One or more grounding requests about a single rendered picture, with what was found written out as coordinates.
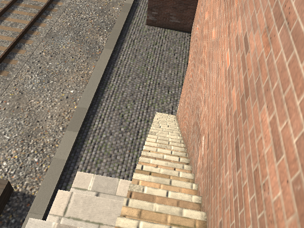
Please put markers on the stairs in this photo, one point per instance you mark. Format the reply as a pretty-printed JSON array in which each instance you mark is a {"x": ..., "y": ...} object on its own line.
[{"x": 163, "y": 192}]

